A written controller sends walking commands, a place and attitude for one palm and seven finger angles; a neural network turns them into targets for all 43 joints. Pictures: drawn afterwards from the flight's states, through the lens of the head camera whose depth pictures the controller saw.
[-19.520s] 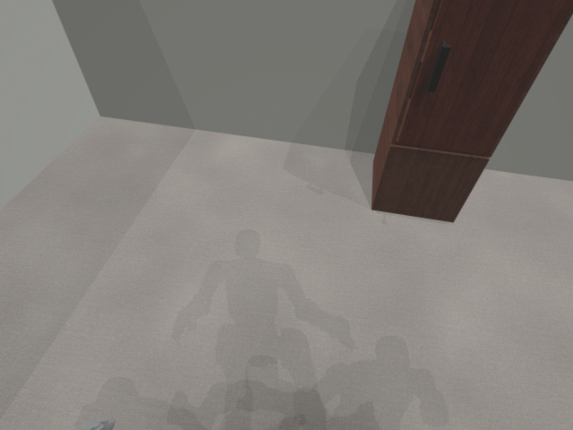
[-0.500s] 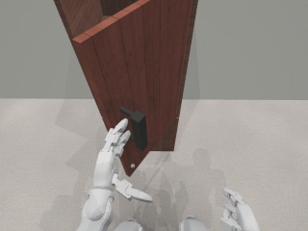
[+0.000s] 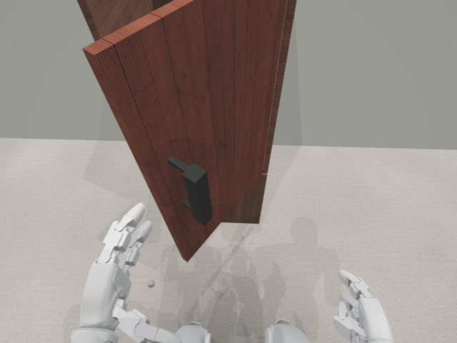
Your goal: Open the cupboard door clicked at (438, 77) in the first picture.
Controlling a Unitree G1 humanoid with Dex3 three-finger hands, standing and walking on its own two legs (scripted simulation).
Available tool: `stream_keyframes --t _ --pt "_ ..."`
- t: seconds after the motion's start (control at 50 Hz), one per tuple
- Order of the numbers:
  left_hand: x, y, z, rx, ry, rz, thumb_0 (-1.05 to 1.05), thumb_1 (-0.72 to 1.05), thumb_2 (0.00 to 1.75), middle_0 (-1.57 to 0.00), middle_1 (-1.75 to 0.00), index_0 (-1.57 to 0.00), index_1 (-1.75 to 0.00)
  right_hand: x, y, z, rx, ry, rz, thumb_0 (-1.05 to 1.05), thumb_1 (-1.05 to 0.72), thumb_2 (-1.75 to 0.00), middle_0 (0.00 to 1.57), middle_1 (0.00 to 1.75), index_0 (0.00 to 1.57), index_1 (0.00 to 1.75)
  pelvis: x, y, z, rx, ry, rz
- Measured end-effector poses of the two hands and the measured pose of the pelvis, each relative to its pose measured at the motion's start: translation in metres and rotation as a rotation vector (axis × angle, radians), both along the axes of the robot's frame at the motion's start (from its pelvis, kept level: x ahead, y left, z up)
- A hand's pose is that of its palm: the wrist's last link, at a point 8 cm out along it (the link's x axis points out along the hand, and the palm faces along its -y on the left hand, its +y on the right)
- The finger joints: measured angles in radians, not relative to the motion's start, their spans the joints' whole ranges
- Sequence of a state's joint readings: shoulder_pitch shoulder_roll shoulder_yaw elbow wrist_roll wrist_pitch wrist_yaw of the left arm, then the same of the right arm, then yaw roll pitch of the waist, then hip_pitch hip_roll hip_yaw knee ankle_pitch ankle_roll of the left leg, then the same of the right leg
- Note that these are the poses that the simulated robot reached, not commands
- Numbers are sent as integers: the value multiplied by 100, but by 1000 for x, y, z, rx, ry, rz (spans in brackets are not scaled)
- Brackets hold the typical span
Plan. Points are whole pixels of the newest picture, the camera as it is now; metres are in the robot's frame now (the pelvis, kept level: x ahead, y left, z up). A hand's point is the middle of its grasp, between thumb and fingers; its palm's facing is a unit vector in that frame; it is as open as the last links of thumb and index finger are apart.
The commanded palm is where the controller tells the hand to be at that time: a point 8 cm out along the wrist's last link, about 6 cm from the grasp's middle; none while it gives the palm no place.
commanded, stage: slide the hand sideways off the handle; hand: left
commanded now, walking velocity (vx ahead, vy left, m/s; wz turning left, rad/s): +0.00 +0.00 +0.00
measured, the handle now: (190, 191) +0.35 +0.09 +0.07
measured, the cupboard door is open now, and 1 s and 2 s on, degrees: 55 55 55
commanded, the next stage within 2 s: draw the hand back to the body in 0.02 s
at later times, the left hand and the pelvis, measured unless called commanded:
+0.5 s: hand (103, 278) +0.19 +0.17 +0.11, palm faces +0.00 -1.00 -0.05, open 16.3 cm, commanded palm +0.16 +0.23 +0.13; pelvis +0.00 +0.02 +0.02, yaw +0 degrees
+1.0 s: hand (7, 252) +0.20 +0.25 +0.18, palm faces +0.29 -0.88 -0.38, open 13.0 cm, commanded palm +0.16 +0.30 +0.21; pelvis +0.01 +0.04 +0.07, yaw -1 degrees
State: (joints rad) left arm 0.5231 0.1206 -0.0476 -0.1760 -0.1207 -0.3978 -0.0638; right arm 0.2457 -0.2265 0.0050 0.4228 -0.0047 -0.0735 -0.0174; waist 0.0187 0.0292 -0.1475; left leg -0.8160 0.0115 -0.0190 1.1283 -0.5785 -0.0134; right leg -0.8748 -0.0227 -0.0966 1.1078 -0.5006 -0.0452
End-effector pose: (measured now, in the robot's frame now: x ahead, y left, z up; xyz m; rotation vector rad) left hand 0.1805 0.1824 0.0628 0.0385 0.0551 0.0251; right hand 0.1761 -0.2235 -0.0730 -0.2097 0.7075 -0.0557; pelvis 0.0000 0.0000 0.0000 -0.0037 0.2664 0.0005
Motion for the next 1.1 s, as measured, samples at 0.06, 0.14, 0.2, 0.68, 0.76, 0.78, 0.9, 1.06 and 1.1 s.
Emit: stream_keyframes --t 0.06,0.14,0.2,0.68,0.76,0.78,0.9,1.06,1.1 --pt "-3 4 -2 2 -7 -18 -1 -50 30 -16 -30 -15 -30 0 -1 -3 -10 -6 0 2 -90 -90 20 30 21 30 -2 0 -4 -5 5 5" --pt "-1 6 -3 -13 -26 -41 -1 -50 30 -15 -30 -15 -30 -1 -1 -5 -18 -18 -6 2 -90 -90 20 30 21 30 -5 2 -8 -11 10 7" --pt "4 7 1 -15 -33 -57 -1 -50 30 -15 -30 -15 -30 -4 1 -5 -16 -22 -18 2 -91 -90 20 30 21 30 -6 4 -8 -14 6 3" --pt "-11 72 83 128 -58 31 -1 -43 32 -16 -30 -15 -30 1 30 54 -11 -126 -33 2 -90 -90 20 30 21 30 7 27 32 -34 -129 -3" --pt "-14 82 102 243 -35 120 -1 -34 36 -16 -30 -15 -30 2 36 62 -4 -129 -48 2 -90 -90 20 30 21 30 11 31 43 -32 -159 -7" --pt "-15 83 106 259 -31 136 -1 -31 38 -16 -30 -16 -30 2 38 64 0 -130 -50 2 -90 -90 20 30 21 30 12 32 46 -32 -167 -8" --pt "-17 98 118 322 -6 209 0 -12 46 -17 -30 -16 -30 -1 46 68 7 -103 -43 2 -90 -90 20 30 21 30 12 37 58 -28 -221 -16" --pt "-17 121 152 385 -80 294 0 15 57 -18 -30 -18 -30 -2 48 75 -2 -88 -21 2 -90 -90 20 30 21 30 16 38 72 -25 -278 -17" --pt "-17 124 162 398 -112 309 0 22 60 -19 -30 -18 -30 -1 47 77 -2 -92 -18 2 -90 -90 20 30 21 30 16 38 74 -24 -289 -19"
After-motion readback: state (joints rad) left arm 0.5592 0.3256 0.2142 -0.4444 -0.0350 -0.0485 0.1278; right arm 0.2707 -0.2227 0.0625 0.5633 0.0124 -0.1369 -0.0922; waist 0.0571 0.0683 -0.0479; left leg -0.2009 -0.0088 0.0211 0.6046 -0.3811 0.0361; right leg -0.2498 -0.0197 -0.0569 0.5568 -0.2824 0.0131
